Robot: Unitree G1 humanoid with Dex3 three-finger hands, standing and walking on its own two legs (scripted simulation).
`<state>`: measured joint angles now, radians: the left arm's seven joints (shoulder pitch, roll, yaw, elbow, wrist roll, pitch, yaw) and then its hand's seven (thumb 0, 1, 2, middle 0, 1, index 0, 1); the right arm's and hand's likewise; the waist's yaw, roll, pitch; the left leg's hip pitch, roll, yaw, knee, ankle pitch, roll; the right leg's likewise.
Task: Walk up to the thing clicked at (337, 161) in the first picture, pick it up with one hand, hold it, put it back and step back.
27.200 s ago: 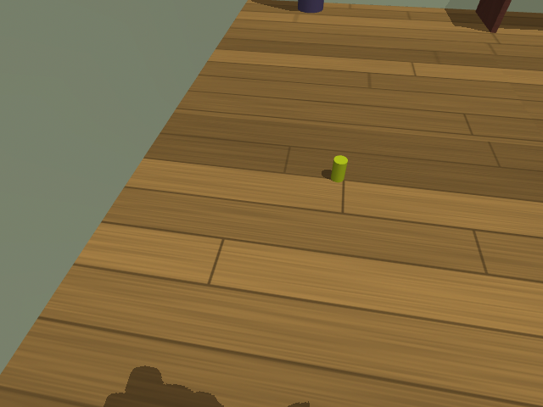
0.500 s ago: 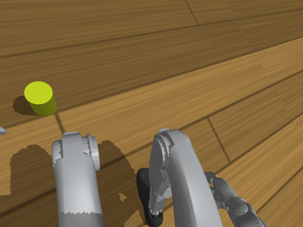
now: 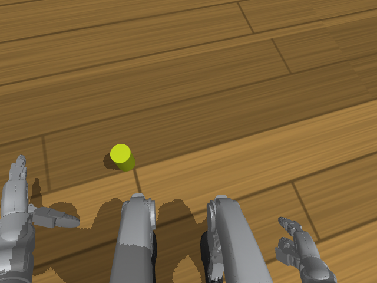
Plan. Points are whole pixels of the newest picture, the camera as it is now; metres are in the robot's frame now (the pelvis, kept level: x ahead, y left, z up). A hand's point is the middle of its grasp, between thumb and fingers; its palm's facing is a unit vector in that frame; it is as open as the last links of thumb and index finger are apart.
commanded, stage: home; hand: left
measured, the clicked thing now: (123, 158) +0.48 +0.23 -0.45
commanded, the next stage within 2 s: none
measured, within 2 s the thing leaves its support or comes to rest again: neither
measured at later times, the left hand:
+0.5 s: hand (20, 214) +0.24 +0.23 +0.11, palm faces +0.19 -0.92 -0.34, open 17.7 cm
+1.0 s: hand (12, 243) +0.21 +0.21 +0.16, palm faces +0.19 -0.94 -0.28, open 17.6 cm
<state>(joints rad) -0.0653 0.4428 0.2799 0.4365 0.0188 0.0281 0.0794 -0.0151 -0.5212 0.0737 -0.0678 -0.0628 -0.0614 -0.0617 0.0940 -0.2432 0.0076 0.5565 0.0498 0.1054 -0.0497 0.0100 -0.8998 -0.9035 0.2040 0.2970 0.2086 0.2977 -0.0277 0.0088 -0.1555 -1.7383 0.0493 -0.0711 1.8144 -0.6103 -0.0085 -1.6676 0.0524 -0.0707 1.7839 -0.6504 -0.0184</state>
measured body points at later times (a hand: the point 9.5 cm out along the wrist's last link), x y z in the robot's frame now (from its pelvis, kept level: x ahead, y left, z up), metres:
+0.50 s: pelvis +0.06 +0.02 +0.18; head +0.10 +0.03 +0.63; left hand +0.23 +0.28 +0.13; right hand +0.23 -0.22 +0.10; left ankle +0.08 +0.13 -0.48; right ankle +0.07 -0.11 -0.48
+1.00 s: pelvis +0.06 +0.01 +0.21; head +0.08 +0.02 +0.66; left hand +0.20 +0.25 +0.18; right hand +0.25 -0.21 +0.14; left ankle +0.08 +0.13 -0.48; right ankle +0.07 -0.11 -0.48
